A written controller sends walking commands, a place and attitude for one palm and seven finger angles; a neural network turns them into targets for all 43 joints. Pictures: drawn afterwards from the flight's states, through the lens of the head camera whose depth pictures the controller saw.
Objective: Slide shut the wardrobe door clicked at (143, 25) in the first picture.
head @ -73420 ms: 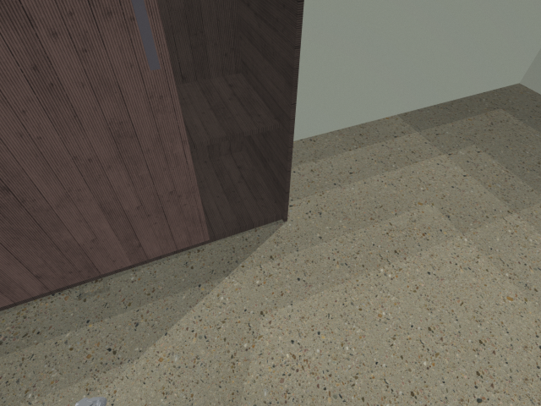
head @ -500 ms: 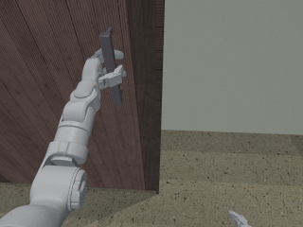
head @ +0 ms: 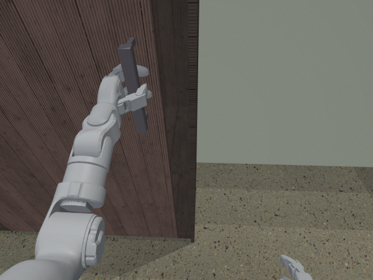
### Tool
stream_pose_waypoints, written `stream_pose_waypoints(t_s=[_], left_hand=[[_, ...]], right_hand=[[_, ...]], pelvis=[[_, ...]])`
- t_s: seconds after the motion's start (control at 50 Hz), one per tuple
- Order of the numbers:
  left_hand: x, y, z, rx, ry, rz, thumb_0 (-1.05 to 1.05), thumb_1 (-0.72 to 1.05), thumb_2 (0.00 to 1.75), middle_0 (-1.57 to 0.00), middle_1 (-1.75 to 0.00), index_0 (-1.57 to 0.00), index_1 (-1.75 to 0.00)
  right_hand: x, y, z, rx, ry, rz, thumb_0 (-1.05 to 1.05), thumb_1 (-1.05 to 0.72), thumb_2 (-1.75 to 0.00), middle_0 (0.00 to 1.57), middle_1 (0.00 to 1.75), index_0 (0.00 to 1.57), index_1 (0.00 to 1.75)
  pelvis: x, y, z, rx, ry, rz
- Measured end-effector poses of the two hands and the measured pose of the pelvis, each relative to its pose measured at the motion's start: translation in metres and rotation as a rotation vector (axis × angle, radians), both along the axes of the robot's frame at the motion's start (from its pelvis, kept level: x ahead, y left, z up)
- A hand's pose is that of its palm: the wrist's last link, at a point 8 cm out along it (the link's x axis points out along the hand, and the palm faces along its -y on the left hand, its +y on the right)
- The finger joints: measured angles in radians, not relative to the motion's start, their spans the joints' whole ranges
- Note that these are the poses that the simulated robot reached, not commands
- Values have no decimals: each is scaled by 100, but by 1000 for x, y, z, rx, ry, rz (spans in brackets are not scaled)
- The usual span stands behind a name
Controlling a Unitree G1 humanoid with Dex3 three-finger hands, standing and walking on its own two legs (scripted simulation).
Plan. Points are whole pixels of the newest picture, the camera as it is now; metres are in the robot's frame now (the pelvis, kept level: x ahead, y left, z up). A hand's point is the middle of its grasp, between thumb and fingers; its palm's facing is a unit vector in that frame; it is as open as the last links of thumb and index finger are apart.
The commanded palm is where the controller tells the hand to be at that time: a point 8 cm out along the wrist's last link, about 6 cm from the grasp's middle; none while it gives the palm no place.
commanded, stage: grip the handle and tug to test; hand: left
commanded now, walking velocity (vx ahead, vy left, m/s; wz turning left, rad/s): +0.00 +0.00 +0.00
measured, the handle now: (137, 88) +0.47 +0.13 +0.20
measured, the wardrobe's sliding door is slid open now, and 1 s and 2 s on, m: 0.07 0.04 0.00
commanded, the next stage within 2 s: tug the door sideways, standing still in 0.24 s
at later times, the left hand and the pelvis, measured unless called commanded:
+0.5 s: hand (141, 97) +0.42 +0.11 +0.21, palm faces -0.01 -1.00 +0.02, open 5.8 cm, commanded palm +0.40 +0.15 +0.21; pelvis +0.03 +0.00 +0.00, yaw -1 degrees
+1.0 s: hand (153, 98) +0.42 +0.09 +0.21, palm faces +0.04 -1.00 -0.04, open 5.9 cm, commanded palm +0.39 +0.09 +0.21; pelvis +0.00 +0.01 +0.00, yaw +3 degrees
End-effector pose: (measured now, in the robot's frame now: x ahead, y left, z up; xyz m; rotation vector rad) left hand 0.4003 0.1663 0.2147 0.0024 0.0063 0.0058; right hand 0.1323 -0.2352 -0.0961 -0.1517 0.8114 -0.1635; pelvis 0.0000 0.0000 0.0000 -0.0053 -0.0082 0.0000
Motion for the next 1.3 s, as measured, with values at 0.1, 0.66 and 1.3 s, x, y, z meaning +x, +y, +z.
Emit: stream_pose_waypoints(t_s=[0.1, 0.66, 1.3], left_hand=[[-1, 0, -1, -5, -9, -4, 0, 73, 78, -36, -140, -35, -140], [-5, -2, 1, 9, 7, 41, 1, 71, 82, -35, -140, -35, -140], [4, -55, -12, 82, -251, -82, -8, 66, 81, -42, -140, -26, -140]], right_hand=[[4, 0, 2, 9, -14, -16, 2, -91, -90, 20, 30, 20, 30], [65, 11, 7, 0, -30, 69, 2, -91, -90, 20, 30, 20, 30], [-19, 0, -26, -8, 42, -45, 1, -91, -90, 20, 30, 20, 30]], pelvis=[[5, 1, 1, 1, -2, -13], [25, 1, -1, 1, 0, 25], [-5, -4, -17, 23, 3, -71]])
